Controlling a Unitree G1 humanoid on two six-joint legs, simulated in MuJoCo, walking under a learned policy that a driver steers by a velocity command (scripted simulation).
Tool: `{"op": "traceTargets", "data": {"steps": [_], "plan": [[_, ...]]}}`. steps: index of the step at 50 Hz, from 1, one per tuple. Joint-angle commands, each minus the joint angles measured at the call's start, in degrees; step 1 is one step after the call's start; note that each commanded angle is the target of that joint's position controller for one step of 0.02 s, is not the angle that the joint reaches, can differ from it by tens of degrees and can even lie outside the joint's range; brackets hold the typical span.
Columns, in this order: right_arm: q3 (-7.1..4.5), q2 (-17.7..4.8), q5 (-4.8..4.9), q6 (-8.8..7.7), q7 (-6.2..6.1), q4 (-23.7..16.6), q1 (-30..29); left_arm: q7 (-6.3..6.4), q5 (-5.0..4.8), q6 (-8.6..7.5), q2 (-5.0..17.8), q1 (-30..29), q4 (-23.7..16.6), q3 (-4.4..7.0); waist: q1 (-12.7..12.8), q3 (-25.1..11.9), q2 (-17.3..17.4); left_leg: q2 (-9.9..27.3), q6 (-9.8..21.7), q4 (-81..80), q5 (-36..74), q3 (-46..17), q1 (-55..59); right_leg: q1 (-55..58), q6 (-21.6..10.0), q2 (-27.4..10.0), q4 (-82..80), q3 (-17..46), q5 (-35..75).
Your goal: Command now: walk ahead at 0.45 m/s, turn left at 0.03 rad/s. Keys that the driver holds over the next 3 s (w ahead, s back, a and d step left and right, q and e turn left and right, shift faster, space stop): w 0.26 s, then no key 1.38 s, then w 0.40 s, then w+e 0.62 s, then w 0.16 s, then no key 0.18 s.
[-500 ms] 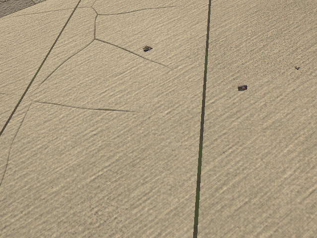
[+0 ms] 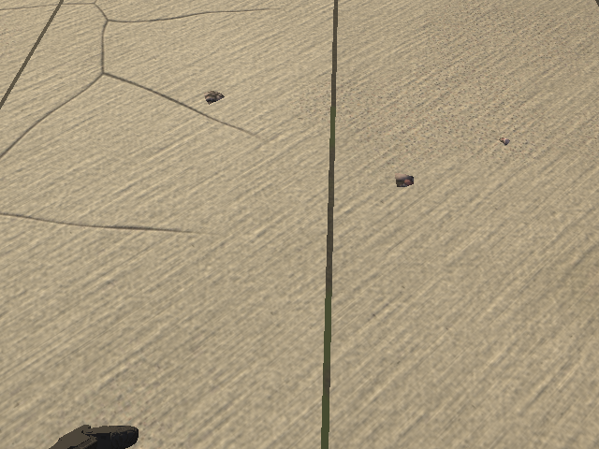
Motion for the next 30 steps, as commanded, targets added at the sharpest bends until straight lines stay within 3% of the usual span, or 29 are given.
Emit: {"op": "traceTargets", "data": {"steps": [1,2,3,4,5,6,7,8,9,10,11,13,16,18,21,23,26,27,28,29,30], "plan": [[-2.81,-11.0,0.54,-0.68,-0.26,-2.5,-1.2,-0.47,-0.27,-1.09,4.7,-6.4,-6.0,0.95,2.5,5.0,8.4,15.1,8.6,-2.1,22.7,-6.4,-5.5,4.1,-2.2,1.5,-3.8,-0.5,-0.3],[-3.00,-11.7,0.36,-0.49,-0.31,-2.5,-1.5,-0.28,-0.13,-1.03,5.9,-4.4,-5.7,1.45,4.1,3.0,8.9,15.1,7.9,1.5,32.4,-5.6,-4.0,7.8,-3.3,2.8,-4.1,-1.4,-2.1],[-3.06,-12.0,0.20,-0.16,-0.40,-2.4,-1.9,0.18,0.06,-0.82,7.4,0.7,-4.5,2.33,7.2,-1.0,8.9,13.7,6.8,8.7,43.7,-3.7,-3.8,15.4,-4.8,4.5,-4.6,-2.9,-3.3],[-2.61,-11.1,-0.23,0.19,-0.62,-2.5,-1.5,0.86,0.03,-0.47,9.5,9.8,-2.0,3.53,11.6,-7.1,8.4,11.2,5.2,20.0,48.7,-1.6,-7.7,28.4,-6.5,5.3,-4.2,-3.6,-3.6],[-1.29,-7.9,-1.74,0.21,-0.81,-3.9,-0.4,1.65,0.49,-0.02,13.4,20.0,-0.3,4.45,14.9,-16.0,1.4,8.1,3.2,38.8,31.9,-0.2,-20.4,46.6,-10.0,-5.9,-2.1,9.1,-5.0],[0.84,0.0,-0.56,-0.82,-0.33,-4.7,7.9,0.91,1.13,-0.16,17.2,22.3,1.1,4.84,9.5,-26.0,-17.2,-3.0,0.2,58.2,-11.2,-3.2,-38.4,61.0,-18.7,-18.6,-12.7,39.8,-26.2],[-0.69,-7.1,0.89,-1.83,0.00,-4.0,2.0,1.00,0.66,-0.37,10.9,20.5,0.6,3.27,12.1,-20.8,-11.1,-0.7,0.8,64.0,-12.5,-8.5,-44.4,56.6,-16.2,-17.4,-19.7,44.0,-33.0],[-1.59,-9.9,2.06,-2.34,0.29,-6.0,-4.6,1.29,0.58,-0.45,9.2,16.0,0.4,2.58,11.3,-11.2,-7.4,2.2,1.6,64.4,-7.4,-6.2,-48.2,48.7,-13.9,-16.1,-20.1,35.0,-29.2],[-1.22,-9.1,1.45,-2.69,0.04,-6.6,-7.4,1.38,0.89,-0.46,8.7,12.4,0.0,2.33,9.4,-6.8,-1.5,5.1,1.8,61.9,-2.2,-4.5,-46.3,40.5,-13.1,-14.1,-20.6,28.4,-20.9],[-1.36,-8.3,0.35,-2.67,-0.05,-6.6,-8.5,1.25,1.46,-0.55,7.6,10.0,0.0,2.13,7.7,-4.0,-0.4,6.8,1.6,58.8,1.0,-4.1,-44.4,34.2,-13.0,-11.7,-21.6,23.3,-14.5],[-1.43,-7.6,0.18,-2.18,0.06,-6.1,-7.0,1.24,2.17,-0.86,6.6,8.6,-0.2,1.82,5.6,-3.9,-2.4,8.3,1.5,57.4,3.4,-4.7,-40.8,30.2,-12.9,-10.1,-23.2,20.2,-11.6],[-1.16,-5.8,0.16,-1.00,0.01,-5.1,-5.2,1.17,1.65,-1.67,5.8,7.7,0.4,1.77,4.1,-3.3,-2.9,8.9,0.7,55.1,4.8,-4.0,-38.5,26.3,-14.1,-8.9,-26.3,16.2,-8.9],[-1.07,-5.3,-1.24,-0.15,-0.54,-6.4,-9.1,1.47,1.67,-2.15,7.0,7.7,2.2,1.97,3.4,0.6,-1.0,8.6,-2.0,47.8,8.2,-2.6,-39.9,22.6,-14.8,-8.5,-26.9,9.3,12.3],[-0.54,-4.0,-1.62,-0.61,-0.33,-7.1,-12.0,2.02,1.64,-1.55,7.3,7.8,3.0,2.00,4.0,0.2,-0.9,7.7,-2.6,38.9,14.9,-1.3,-38.0,22.6,-13.3,-6.0,-25.3,3.7,21.6],[0.11,-2.6,-1.40,-1.32,0.54,-8.2,-18.2,2.66,1.37,-0.54,8.3,10.9,4.7,2.01,7.1,-1.1,-0.6,4.9,-2.4,27.1,25.2,0.5,-33.2,24.2,-11.5,-4.6,-23.9,0.9,21.7],[-0.13,-3.4,-1.17,-1.37,0.97,-8.9,-20.0,2.81,1.09,0.19,8.9,12.1,6.0,2.04,7.7,-1.7,-1.1,4.1,-1.8,23.3,26.3,-0.3,-32.3,27.7,-11.3,-6.2,-22.1,2.2,20.1],[-0.99,-5.8,-1.66,-1.61,1.51,-9.6,-20.3,3.09,0.58,1.38,9.2,11.4,7.1,2.14,6.6,-2.7,-2.0,3.0,0.6,18.9,21.0,-1.1,-31.1,32.5,-9.9,-8.0,-16.1,4.7,18.8],[-1.32,-6.2,-1.95,-1.72,1.52,-8.8,-17.8,3.23,0.36,1.77,8.9,10.4,7.3,2.06,4.9,-3.6,-1.6,2.3,1.6,15.6,22.5,-0.4,-27.4,32.7,-8.7,-7.2,-12.5,4.6,18.4],[-1.98,-8.0,-2.42,-1.91,1.16,-7.6,-14.4,3.32,0.67,1.90,7.7,11.5,7.6,1.67,3.8,-5.8,0.1,2.3,2.9,12.4,31.3,-0.2,-20.6,32.0,-6.7,-4.2,-6.8,3.6,18.3],[-2.71,-12.0,-3.05,-1.95,0.69,-7.8,-11.5,3.32,2.23,1.46,5.7,14.5,7.1,0.84,4.6,-11.7,5.8,9.8,6.0,16.6,56.0,-6.7,-8.5,26.2,-3.7,0.0,2.6,1.5,7.0],[-1.93,-10.2,-3.76,-1.13,0.27,-7.7,-10.4,3.11,2.31,1.36,1.2,22.1,8.6,-0.79,6.4,-19.2,15.0,20.6,15.9,18.0,63.5,-19.1,5.2,14.6,0.2,4.6,15.8,1.2,-21.3]]}}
